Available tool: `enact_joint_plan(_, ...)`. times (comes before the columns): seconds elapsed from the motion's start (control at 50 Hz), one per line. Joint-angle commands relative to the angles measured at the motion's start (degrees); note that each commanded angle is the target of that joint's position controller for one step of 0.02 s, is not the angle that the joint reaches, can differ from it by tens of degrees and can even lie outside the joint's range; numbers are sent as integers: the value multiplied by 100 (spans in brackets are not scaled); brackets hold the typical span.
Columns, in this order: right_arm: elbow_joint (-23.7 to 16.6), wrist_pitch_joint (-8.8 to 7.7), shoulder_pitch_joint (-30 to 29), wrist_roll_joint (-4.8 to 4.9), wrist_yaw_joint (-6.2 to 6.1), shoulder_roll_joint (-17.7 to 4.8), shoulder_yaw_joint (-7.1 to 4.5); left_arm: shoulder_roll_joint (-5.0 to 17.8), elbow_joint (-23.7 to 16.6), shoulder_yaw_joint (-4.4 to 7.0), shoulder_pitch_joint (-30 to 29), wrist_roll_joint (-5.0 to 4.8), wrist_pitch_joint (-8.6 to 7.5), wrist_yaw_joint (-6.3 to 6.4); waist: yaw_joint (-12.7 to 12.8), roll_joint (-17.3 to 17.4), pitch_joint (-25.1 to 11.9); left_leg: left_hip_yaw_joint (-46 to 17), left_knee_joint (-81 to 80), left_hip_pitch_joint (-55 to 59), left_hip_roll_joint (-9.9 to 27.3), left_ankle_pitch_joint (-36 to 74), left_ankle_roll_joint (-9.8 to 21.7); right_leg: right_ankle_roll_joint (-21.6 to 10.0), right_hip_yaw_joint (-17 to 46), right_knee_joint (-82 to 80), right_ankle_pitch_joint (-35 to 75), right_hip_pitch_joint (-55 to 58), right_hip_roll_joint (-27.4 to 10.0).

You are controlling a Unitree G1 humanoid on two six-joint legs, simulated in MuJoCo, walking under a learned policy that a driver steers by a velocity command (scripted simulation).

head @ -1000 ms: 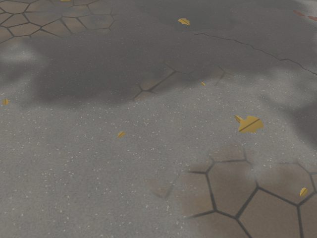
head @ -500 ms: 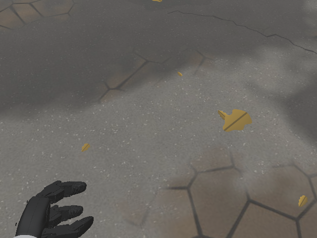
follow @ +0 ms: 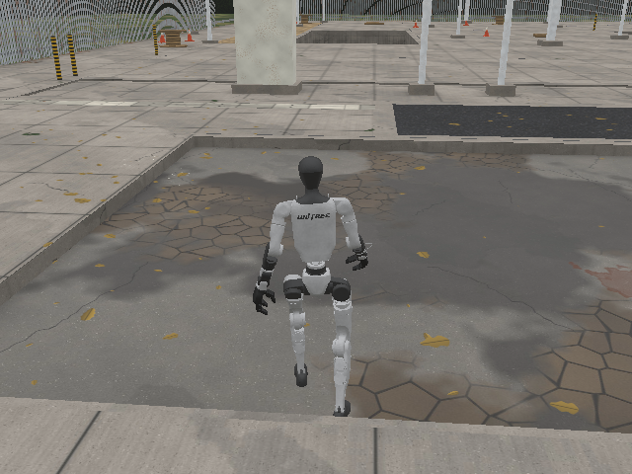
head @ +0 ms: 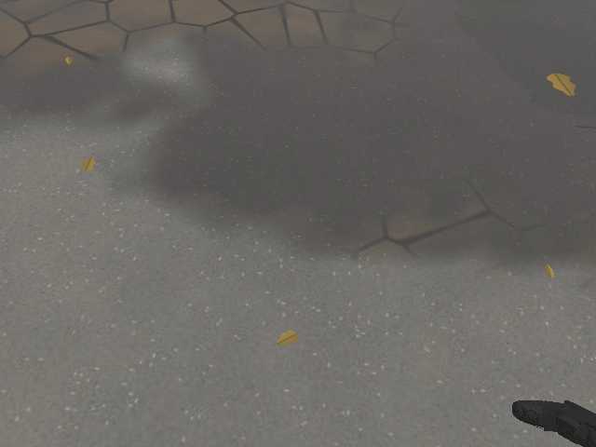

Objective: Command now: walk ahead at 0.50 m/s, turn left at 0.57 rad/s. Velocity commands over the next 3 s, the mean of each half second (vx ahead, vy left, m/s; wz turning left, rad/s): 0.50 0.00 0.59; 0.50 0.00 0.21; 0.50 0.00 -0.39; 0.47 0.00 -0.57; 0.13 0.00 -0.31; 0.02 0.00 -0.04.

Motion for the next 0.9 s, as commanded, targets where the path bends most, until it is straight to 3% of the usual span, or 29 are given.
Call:
enact_joint_plan(0.02, 267, 37, 2401, 69, -157, -1362, -573, 989, -558, 151, -265, 113, -45, 10, -1406, 725, -984, -981, -580, 3888, 114, 53, 692, -403, 187, 3692, 4496, -2502, -682)
enact_joint_plan(0.04, 126, -61, 2145, 35, -157, -1900, -555, 171, -887, -114, 211, 192, -261, -137, -614, 1879, -1719, -4683, -1645, 5325, 1630, -1186, 1849, -191, 1225, 5585, -558, -4644, 557)
enact_joint_plan(0.06, 85, -142, 2378, -11, -139, -1377, -421, 802, -1001, 25, -691, -44, -482, -219, -1138, 1035, -1784, -5191, -2367, 5336, 1736, -1800, 1705, -342, 2150, 5778, -341, -5348, 425)
enact_joint_plan(0.08, 131, -225, 2066, -71, -157, -1202, -343, 875, -1156, 58, -1037, -180, -558, -240, -949, 869, -892, -4397, -2417, 4614, 1650, -1395, 1402, -501, 2067, 5341, 221, -5656, 194)
enact_joint_plan(0.1, 37, -278, 1561, -30, -155, -1037, -284, 792, -1110, 50, -1030, -76, -555, -195, -589, 127, -546, -3695, -2402, 3585, 1365, -730, 1127, -541, 2092, 4692, 763, -5083, -82)
enact_joint_plan(0.12, -60, -293, 1144, -41, -151, -922, -242, 795, -1006, 102, -905, 44, -489, -161, -334, 9, -371, -3086, -2409, 2863, 1095, -39, 918, -489, 2054, 4170, 1002, -4564, -246)
enact_joint_plan(0.14, -140, -300, 958, -88, -174, -856, -211, 796, -977, 120, -752, 59, -380, -174, -154, 140, -410, -2774, -2517, 2419, 934, 313, 833, -438, 2087, 3936, 1185, -4100, -359)
enact_joint_plan(0.2, -55, -353, 1166, -4, -262, -957, -226, 599, -1103, 119, -924, 197, -184, -148, -134, 109, -416, -2214, -2651, 1912, 707, 1155, 870, -143, 1922, 3277, 1721, -3827, -236)
enact_joint_plan(0.26, 144, -332, 1666, 29, -384, -1008, -235, 467, -1423, 80, -1742, 190, -176, -114, -400, 203, -193, -2127, -2663, 2069, 604, 962, 766, 34, 1938, 2140, 2596, -4236, -46)
enact_joint_plan(0.32, 266, -287, 1881, 32, -428, -984, -227, 402, -1603, 42, -2248, 140, -228, -178, -597, 464, -90, -2094, -2601, 2090, 448, 419, 520, 15, 1975, 1080, 3363, -4047, 157)
enact_joint_plan(0.42, 505, -231, 2260, 88, -430, -931, -219, 460, -1943, 13, -2832, 80, -352, -307, -813, 564, 26, -2565, -2185, 2594, 610, 320, 449, -113, 2020, 272, 3222, -3908, 356)
enact_joint_plan(0.48, 508, -149, 2152, 75, -475, -974, -234, 648, -1946, 76, -2581, 55, -467, -349, -659, 813, -65, -2925, -1731, 2874, 698, 736, 355, -255, 1994, -11, 2595, -3376, 460)
enact_joint_plan(0.5, 493, -123, 2059, 62, -481, -959, -227, 731, -1850, 115, -2220, 53, -499, -339, -488, 937, -165, -2924, -1515, 2924, 697, 1143, 304, -357, 1870, -113, 2458, -2989, 486)
enact_joint_plan(0.52, 458, -121, 1945, 55, -467, -830, -174, 869, -1690, 190, -1613, 104, -534, -314, -193, 914, -512, -2718, -943, 2842, 454, 1752, 159, -546, 1787, -341, 2652, -2086, 436)
enact_joint_plan(0.54, 362, -151, 1845, -32, -423, -583, -64, 1104, -1582, 258, -735, 199, -543, -279, 209, 614, -1311, -2387, 361, 2206, 211, 1465, -33, -935, 2399, -48, 2687, -547, -292)
enact_joint_plan(0.56, 349, -198, 2666, 75, -419, -216, 49, 1554, -1388, 396, 141, 282, -481, -262, 79, -938, -2218, -1687, 2366, 201, -647, -692, -538, -1911, 4750, -181, 1980, 1664, -1544)
enact_joint_plan(0.58, 470, -233, 3008, 167, -442, -463, 59, 1192, -1223, 323, 272, 102, -448, -340, 16, -1556, -2145, -1692, 3298, -779, -569, -2592, -603, -2147, 6193, -791, 915, 1808, -2019)
enact_joint_plan(0.6, 488, -235, 2455, 179, -434, -900, -38, 751, -1307, 205, -66, 10, -419, -333, 108, -855, -1203, -1749, 3654, -1155, -276, -2178, -610, -1907, 5512, -913, 503, 1043, -1792)
enact_joint_plan(0.62, 386, -235, 1884, 102, -433, -960, -47, 592, -1378, 139, -413, 57, -365, -321, 82, -339, -630, -1502, 3574, -1074, -54, -1737, -602, -1707, 4680, -1014, 815, 221, -1532)
enact_joint_plan(0.64, 271, -265, 1485, 8, -423, -896, -51, 509, -1361, 94, -633, 99, -333, -322, -15, -157, -185, -1379, 3226, -977, 87, -1443, -592, -1639, 4149, -1201, 1413, -497, -1291)
enact_joint_plan(0.66, 229, -277, 1378, -37, -400, -833, -65, 410, -1349, 39, -718, 158, -340, -315, -153, -202, -100, -1307, 2911, -751, 264, -1229, -568, -1551, 3728, -1331, 1955, -852, -1076)
enact_joint_plan(0.68, 232, -281, 1442, -18, -372, -713, -44, 399, -1312, 24, -720, 175, -350, -315, -251, -357, -121, -1202, 2674, -545, 341, -1133, -569, -1530, 3461, -1435, 2341, -1033, -947)
enact_joint_plan(0.72, 221, -280, 1437, -34, -343, -497, 18, 486, -1200, 42, -586, 105, -384, -320, -292, -465, -162, -970, 2263, -499, 433, -1033, -629, -1633, 3077, -1578, 3077, -1141, -885)
enact_joint_plan(0.78, 8, -320, 870, -89, -320, -378, 108, 768, -1089, 97, -422, 45, -362, -277, -171, -356, -88, -756, 1260, -653, 525, -324, -739, -1660, 2622, -1755, 3703, -1113, -847)
enact_joint_plan(0.84, -118, -383, 276, -48, -249, -288, 168, 852, -989, 80, -193, -9, -287, -248, 28, -369, -20, -527, 97, -257, 380, 691, -740, -1441, 2130, -1796, 3726, -1187, -595)
enact_joint_plan(0.9, -276, -410, -266, 19, -172, -335, 170, 922, -818, 56, 215, -38, -215, -242, 210, -397, 91, -431, -483, -39, 225, 1058, -717, -1383, 2119, -1738, 3547, -974, -724)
